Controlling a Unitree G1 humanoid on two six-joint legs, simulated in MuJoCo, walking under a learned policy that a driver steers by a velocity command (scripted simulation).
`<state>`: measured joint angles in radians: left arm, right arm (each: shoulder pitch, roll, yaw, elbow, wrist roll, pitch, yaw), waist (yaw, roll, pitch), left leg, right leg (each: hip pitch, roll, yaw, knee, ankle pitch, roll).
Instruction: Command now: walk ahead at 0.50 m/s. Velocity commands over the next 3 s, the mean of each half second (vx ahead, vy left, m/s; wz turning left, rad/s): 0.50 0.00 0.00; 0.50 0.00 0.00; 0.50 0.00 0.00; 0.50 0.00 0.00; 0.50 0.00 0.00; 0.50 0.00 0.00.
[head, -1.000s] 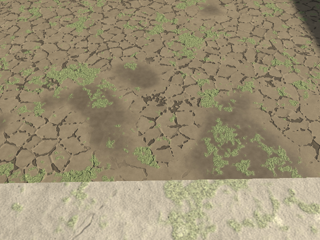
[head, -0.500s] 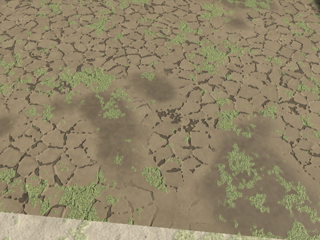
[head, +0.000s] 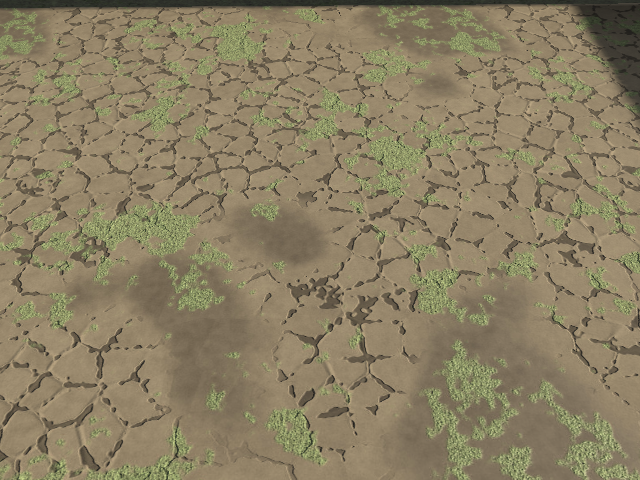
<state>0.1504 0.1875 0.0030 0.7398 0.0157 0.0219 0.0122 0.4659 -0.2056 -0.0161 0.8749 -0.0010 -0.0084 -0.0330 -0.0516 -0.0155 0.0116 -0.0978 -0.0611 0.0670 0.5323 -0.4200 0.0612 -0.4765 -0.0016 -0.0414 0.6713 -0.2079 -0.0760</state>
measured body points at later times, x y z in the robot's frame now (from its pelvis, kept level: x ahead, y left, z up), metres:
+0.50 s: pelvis +0.05 -0.01 +0.01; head +0.03 +0.00 +0.45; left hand +0.22 +0.21 -0.09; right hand +0.25 -0.20 -0.07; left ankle +0.08 +0.10 -0.73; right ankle +0.10 -0.09 -0.72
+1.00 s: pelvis +0.10 +0.00 +0.00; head +0.09 +0.00 +0.45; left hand +0.29 +0.20 -0.08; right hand +0.30 -0.20 -0.08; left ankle +0.08 +0.10 -0.72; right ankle +0.10 -0.09 -0.72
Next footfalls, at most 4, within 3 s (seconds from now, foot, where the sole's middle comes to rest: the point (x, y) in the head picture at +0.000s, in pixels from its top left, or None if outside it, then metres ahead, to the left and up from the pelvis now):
0.02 right None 0.14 -0.09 -0.76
0.40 left None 0.13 0.10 -0.76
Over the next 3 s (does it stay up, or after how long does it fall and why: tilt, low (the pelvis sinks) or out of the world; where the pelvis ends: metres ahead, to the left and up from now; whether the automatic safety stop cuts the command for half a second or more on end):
stays up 0.12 0.03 0.00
